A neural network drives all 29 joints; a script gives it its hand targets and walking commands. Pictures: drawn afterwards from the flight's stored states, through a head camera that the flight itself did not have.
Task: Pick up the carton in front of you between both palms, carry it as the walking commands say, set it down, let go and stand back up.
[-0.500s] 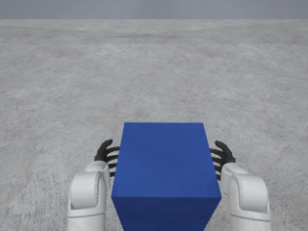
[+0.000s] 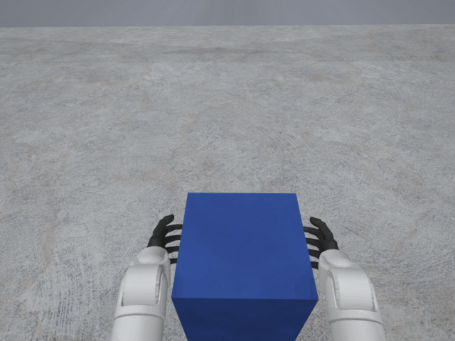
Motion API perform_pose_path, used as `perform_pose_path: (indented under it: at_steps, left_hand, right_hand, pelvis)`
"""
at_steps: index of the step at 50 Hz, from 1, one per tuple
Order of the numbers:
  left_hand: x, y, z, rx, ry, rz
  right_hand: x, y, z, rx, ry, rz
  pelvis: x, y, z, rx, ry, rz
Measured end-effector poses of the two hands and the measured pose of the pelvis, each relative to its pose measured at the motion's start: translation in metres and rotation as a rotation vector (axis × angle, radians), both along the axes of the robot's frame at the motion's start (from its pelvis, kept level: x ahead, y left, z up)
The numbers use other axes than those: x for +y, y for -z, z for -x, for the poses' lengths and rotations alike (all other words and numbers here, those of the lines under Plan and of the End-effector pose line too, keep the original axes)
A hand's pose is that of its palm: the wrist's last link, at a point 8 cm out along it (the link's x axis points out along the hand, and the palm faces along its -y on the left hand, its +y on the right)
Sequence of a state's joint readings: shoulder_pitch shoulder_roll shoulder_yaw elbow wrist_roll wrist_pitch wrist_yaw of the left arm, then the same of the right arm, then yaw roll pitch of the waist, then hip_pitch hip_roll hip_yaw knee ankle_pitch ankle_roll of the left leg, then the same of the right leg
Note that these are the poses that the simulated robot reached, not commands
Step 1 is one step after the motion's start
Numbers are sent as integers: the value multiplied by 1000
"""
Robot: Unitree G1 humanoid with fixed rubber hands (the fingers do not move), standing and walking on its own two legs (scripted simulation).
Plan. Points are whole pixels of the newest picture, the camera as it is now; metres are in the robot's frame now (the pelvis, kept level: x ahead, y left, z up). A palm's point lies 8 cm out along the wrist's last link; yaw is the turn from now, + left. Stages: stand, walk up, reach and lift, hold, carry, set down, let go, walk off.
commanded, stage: carry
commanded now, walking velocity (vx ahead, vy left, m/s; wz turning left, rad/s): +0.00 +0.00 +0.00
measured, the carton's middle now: (240, 271) +0.29 +0.00 -0.04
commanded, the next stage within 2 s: hold in 0.84 s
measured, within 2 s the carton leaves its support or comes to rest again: neither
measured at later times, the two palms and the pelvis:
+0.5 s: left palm (155, 261) +0.27 +0.15 +0.04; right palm (328, 264) +0.26 -0.15 +0.04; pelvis -0.02 +0.00 +0.00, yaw +0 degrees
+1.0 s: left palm (150, 272) +0.24 +0.16 +0.04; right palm (330, 273) +0.25 -0.14 +0.04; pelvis -0.04 +0.00 +0.01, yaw +1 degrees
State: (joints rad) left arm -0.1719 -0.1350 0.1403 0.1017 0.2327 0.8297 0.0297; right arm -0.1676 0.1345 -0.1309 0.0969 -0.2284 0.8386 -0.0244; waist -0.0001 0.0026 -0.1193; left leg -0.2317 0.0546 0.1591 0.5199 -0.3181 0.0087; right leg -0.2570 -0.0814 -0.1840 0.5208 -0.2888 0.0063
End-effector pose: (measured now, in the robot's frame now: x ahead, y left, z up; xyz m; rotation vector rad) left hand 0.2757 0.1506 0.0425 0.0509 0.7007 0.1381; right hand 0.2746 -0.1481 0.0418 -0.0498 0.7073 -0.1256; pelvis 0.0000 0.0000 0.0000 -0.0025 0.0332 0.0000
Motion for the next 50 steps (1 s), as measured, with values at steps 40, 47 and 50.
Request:
perform_pose_path:
  at_steps: [40, 47, 50]
  left_hand:
    - [3, 0, 16, -44, -4, 3]
    - [3, -1, 26, -33, 5, -9]
    - [5, -2, 33, -30, -5, -7]
  right_hand:
    - [3, 1, 15, -44, 0, 0]
    - [3, -1, 26, -33, -10, 13]
    - [5, -2, 30, -31, -20, 17]
  pelvis:
    - [3, -1, 28, 1, 0, 0]
    - [3, -8, 33, -91, -8, 4]
    - [1, -9, 37, -120, -25, -2]
